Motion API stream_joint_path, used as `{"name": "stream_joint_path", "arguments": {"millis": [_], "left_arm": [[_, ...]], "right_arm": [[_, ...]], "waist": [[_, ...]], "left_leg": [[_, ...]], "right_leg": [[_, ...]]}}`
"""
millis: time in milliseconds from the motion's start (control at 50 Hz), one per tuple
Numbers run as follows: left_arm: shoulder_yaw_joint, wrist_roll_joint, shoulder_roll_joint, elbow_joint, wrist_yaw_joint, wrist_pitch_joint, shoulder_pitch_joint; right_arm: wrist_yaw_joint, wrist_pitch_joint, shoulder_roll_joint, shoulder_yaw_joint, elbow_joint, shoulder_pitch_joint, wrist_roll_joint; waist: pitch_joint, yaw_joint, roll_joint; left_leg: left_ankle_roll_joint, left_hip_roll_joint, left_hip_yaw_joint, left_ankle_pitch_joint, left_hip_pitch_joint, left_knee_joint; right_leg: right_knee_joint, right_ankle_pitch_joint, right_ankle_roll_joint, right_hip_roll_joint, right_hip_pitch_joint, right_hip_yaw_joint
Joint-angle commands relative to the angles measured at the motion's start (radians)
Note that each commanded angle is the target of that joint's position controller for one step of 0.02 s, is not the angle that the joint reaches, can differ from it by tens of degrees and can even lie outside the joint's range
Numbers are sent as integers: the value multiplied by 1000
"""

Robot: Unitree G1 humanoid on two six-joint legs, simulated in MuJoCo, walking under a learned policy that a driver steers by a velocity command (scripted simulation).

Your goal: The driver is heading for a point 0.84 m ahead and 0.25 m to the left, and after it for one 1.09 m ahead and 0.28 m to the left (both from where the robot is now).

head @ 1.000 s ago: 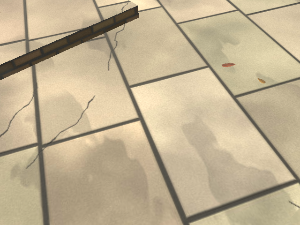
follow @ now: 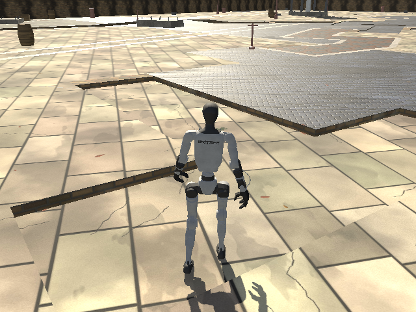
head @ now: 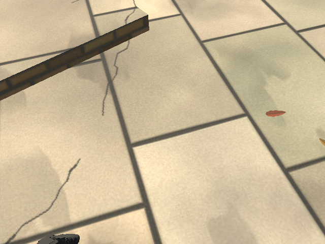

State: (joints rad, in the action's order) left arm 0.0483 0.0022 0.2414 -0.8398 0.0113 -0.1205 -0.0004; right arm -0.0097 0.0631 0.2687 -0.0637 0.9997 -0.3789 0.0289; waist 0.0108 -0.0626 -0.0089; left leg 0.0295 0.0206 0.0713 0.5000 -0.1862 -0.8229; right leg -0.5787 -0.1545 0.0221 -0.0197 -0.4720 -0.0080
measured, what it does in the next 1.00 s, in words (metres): walks ahead, turning left: left foot, then right foot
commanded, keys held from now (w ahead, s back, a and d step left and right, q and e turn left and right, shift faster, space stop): w+q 0.76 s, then w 0.24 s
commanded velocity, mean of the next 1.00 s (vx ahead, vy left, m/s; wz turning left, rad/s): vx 0.50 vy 0.00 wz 0.50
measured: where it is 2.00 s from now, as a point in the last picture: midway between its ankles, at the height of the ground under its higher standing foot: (102, 187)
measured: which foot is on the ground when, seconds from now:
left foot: up 0.00-0.48, down 0.50-1.00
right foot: down 0.00-0.48, up 0.50-0.98, down 1.00-1.00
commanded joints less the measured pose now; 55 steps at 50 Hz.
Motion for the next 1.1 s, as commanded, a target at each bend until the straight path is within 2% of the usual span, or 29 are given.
{"name": "stream_joint_path", "arguments": {"millis": [20,40,60,120,240,360,400,440,460,480,500,520,540,560,580,600,620,680,740,800,880,940,980,1000,1020,1040,1060,1080,1100], "left_arm": [[41,3,144,-26,-2,-1,285],[31,-3,120,-16,1,-2,208],[28,-8,100,-19,1,-3,168],[30,-13,90,-39,-7,-9,166],[50,-15,136,-74,-35,0,226],[63,6,170,-96,-43,23,310],[70,15,187,-101,-41,35,322],[79,22,220,-88,-44,45,295],[82,24,234,-82,-46,53,282],[81,28,239,-74,-46,59,261],[72,12,219,-54,-47,55,264],[24,-21,58,6,-31,26,343],[28,20,118,26,-15,-22,256],[38,54,154,55,-9,-43,162],[35,41,147,51,-14,-52,153],[44,13,154,37,-22,-49,160],[53,3,167,34,-23,-36,183],[52,-12,134,55,-24,0,172],[40,-19,105,101,-26,7,50],[25,-9,78,126,-10,0,-37],[22,2,99,162,10,-12,-117],[27,2,128,178,20,-23,-115],[43,-1,160,149,17,-30,9],[58,-12,194,118,13,-32,152],[73,-21,256,98,10,-29,322],[83,-10,275,48,21,-16,404],[59,18,185,51,24,-11,398],[47,18,148,65,20,-4,316],[38,5,138,78,19,4,251]], "right_arm": [[-6,22,126,-23,-102,26,28],[-12,17,113,-26,-105,53,20],[-14,11,95,-31,-109,56,10],[-6,-15,53,-37,-125,58,12],[12,-28,30,-35,-194,191,-1],[50,-27,11,-15,-281,388,-7],[63,-28,21,-16,-308,411,-4],[71,-31,54,-32,-316,369,-4],[71,-33,84,-49,-301,287,-1],[64,-33,130,-77,-262,134,3],[43,-40,216,-115,-215,-32,3],[35,-32,322,-126,-215,-10,7],[38,-18,257,-101,-242,-54,-12],[39,-3,194,-82,-232,-20,-20],[39,6,155,-71,-242,45,-12],[39,10,123,-61,-260,125,-12],[36,12,98,-51,-276,169,-19],[20,18,126,-54,-274,151,-12],[1,15,156,-62,-263,99,-8],[-5,8,143,-56,-248,56,-7],[-4,8,128,-48,-207,-19,-7],[-13,-4,142,-51,-192,-42,-13],[-14,-11,147,-50,-199,-13,-14],[-10,-10,127,-40,-214,14,-20],[-9,-4,90,-23,-234,-13,-38],[-4,9,24,-4,-217,-153,-7],[-2,16,116,-17,-211,-93,7],[0,19,149,-25,-240,26,10],[0,21,140,-23,-256,91,-3]], "waist": [[-147,147,157],[-89,113,97],[-55,85,107],[-33,54,117],[16,74,65],[86,137,55],[88,127,65],[36,78,101],[-16,26,115],[-95,-60,98],[-184,-127,7],[-251,3,-257],[-367,-56,-161],[-232,-64,-114],[-156,-22,-44],[-105,24,-5],[-91,59,-10],[-57,84,-4],[-16,49,-22],[-2,6,-65],[19,-35,-81],[23,-21,-96],[-35,50,-110],[-150,118,-94],[-301,163,29],[-393,121,330],[-296,150,207],[-145,151,114],[-63,124,36]], "left_leg": [[38,-48,78,-43,-597,-465],[33,-91,66,-129,-552,-438],[28,-119,67,-184,-515,-392],[17,-151,45,-253,-464,-335],[-9,-148,31,-459,-556,-99],[17,-125,-83,-495,-539,129],[44,-108,-115,-416,-522,161],[84,-48,-174,-318,-395,170],[109,-5,-201,-281,-280,176],[144,41,-213,-343,-65,249],[197,-31,-48,-354,250,286],[372,-287,523,-207,548,389],[409,-359,763,-107,603,539],[355,-334,620,-206,531,552],[318,-288,485,-308,388,543],[289,-249,387,-417,240,548],[276,-222,328,-502,143,568],[279,-194,259,-617,21,607],[245,-143,195,-619,-22,613],[191,-103,148,-530,-52,604],[181,-158,205,-484,56,561],[173,-212,259,-591,183,487],[147,-182,237,-855,204,367],[122,-134,199,-906,135,197],[79,-41,136,-646,-85,-97],[14,90,82,49,-418,-398],[20,33,143,72,-544,-492],[21,-10,107,-23,-586,-492],[17,-56,62,-103,-557,-446]], "right_leg": [[299,-257,154,-358,614,540],[323,-131,138,-317,490,422],[347,-41,131,-288,416,334],[405,93,129,-245,354,162],[445,220,139,-246,402,-24],[421,249,120,-269,499,-148],[369,355,106,-290,555,-173],[247,684,86,-292,574,-206],[120,835,74,-284,568,-221],[-79,853,46,-249,506,-246],[-379,570,-5,-204,262,-248],[-724,-376,-62,5,-187,-155],[-840,-449,-41,33,-300,83],[-827,-350,-13,-13,-391,93],[-743,-259,4,-59,-354,94],[-654,-207,-1,-90,-275,94],[-602,-175,-7,-112,-196,101],[-465,-120,-50,-106,-144,77],[-242,72,-77,-68,-158,59],[-24,271,-67,-23,-78,40],[70,294,-36,-14,-81,49],[109,156,2,-5,-98,44],[156,116,46,33,69,3],[117,176,95,-17,300,44],[67,226,182,-190,619,252],[189,9,319,-376,877,679],[253,-213,282,-359,831,732],[282,-209,239,-324,683,588],[314,-112,221,-285,536,485]]}}
Next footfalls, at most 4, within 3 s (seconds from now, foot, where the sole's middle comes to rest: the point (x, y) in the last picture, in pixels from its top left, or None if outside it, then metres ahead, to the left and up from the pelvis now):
0.50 left None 0.38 0.19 -0.76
1.00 right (133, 187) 0.73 0.14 -0.76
1.46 left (70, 181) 0.79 0.43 -0.76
1.88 right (129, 175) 0.80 0.16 -0.76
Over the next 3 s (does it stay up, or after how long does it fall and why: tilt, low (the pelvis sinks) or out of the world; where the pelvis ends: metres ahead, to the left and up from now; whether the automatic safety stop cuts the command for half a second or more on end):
stays up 0.85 0.24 0.02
